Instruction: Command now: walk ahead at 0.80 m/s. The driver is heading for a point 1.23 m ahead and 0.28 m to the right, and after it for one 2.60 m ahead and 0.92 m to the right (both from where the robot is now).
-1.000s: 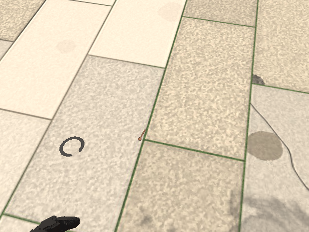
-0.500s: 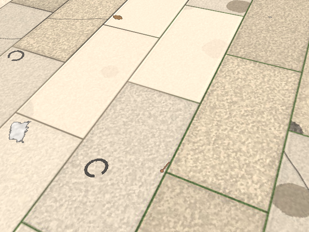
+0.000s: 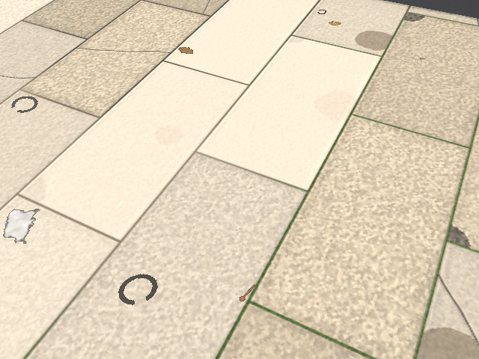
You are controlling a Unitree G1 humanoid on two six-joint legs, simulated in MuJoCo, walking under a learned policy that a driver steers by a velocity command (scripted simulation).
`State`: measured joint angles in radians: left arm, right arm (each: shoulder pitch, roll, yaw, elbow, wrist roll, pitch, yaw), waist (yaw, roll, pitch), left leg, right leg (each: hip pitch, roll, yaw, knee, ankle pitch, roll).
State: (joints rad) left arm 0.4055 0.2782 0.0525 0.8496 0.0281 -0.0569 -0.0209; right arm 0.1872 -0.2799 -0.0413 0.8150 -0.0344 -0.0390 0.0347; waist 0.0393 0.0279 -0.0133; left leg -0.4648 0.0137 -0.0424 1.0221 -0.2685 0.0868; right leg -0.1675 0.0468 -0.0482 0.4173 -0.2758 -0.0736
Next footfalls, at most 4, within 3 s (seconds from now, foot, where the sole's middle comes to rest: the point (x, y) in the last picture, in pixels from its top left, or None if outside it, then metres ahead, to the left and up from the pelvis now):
0.36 left None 0.43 0.14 -0.78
0.84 right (268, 249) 0.88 0.00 -0.78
1.26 left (258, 151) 1.34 0.04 -0.78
1.66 right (349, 127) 1.48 -0.33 -0.78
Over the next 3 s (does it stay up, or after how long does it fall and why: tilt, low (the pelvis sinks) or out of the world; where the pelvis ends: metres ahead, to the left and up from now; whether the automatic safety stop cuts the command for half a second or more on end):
stays up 1.69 -0.30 0.00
